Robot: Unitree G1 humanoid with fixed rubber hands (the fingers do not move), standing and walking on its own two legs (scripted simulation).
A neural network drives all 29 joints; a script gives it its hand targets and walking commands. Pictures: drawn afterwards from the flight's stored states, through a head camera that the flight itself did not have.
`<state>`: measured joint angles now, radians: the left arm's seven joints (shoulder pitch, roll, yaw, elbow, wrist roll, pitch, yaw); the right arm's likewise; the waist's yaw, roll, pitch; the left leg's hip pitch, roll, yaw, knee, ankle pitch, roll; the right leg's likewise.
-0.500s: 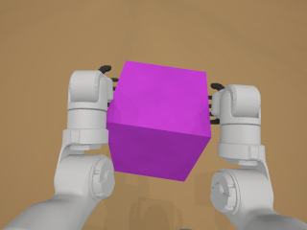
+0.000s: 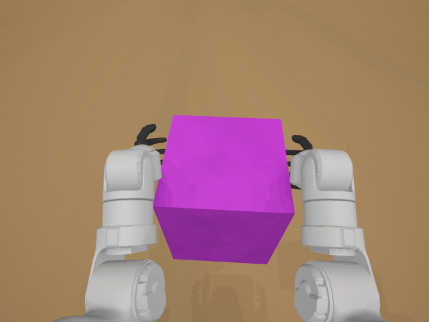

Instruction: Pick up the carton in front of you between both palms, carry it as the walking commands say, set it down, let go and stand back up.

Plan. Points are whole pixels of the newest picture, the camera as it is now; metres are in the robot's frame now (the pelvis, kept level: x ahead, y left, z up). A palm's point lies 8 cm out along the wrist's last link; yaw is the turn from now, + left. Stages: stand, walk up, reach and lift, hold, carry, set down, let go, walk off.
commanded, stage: carry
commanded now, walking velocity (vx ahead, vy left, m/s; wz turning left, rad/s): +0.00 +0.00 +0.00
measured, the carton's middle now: (223, 194) +0.38 +0.00 +0.00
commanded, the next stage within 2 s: none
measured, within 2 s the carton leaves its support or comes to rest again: neither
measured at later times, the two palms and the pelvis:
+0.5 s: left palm (109, 162) +0.34 +0.18 +0.15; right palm (288, 175) +0.34 -0.11 +0.13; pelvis +0.00 +0.03 -0.01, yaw +0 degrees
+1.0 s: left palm (113, 171) +0.34 +0.17 +0.14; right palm (291, 179) +0.33 -0.11 +0.13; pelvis -0.02 +0.03 -0.01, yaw +0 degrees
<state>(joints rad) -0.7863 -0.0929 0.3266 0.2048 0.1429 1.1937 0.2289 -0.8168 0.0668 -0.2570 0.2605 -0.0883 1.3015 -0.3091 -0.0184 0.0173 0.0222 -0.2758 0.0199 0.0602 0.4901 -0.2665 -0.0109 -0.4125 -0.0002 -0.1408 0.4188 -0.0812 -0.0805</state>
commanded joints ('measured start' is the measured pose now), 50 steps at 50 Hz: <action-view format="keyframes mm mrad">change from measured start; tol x2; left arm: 1 -722 -1108 -599 -16 -475 46 -364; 5 -587 -1084 -572 118 -444 66 -365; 7 -553 -1086 -542 176 -426 62 -377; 16 -692 -1131 -485 233 -478 7 -407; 21 -641 -1125 -431 306 -472 6 -399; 29 -627 -1116 -396 297 -458 8 -392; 38 -670 -1117 -429 236 -469 8 -386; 50 -665 -1123 -444 225 -470 12 -387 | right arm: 1 -926 1162 571 -223 486 -82 398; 4 -867 1123 561 -181 470 -69 397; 7 -722 1095 484 -31 415 -64 416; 8 -699 1098 457 9 404 -67 429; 10 -715 1109 425 31 403 -82 450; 18 -870 1039 399 -61 421 -130 426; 26 -845 1049 396 -61 430 -121 408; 50 -855 1087 406 -48 445 -117 419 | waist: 1 22 -78 -710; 6 20 -1 -681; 11 26 39 -557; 19 27 11 -411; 26 36 -19 -468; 50 28 -27 -511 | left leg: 1 95 95 -65 37 155 13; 3 106 97 -73 44 194 22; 8 141 118 -91 74 390 39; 11 110 130 -94 62 461 46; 13 74 130 -92 43 390 51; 17 -14 116 -107 -33 57 64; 19 -38 116 -119 -60 -13 72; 37 -37 97 -117 -50 -20 80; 50 -5 91 -112 -10 36 80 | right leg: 1 462 -202 136 71 531 -41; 8 302 -160 119 135 447 -27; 12 240 -133 113 137 282 0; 17 205 -139 143 72 29 14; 19 201 -136 145 58 -17 20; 26 233 -141 142 54 -8 24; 38 233 -153 157 35 -34 21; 50 241 -160 155 46 44 16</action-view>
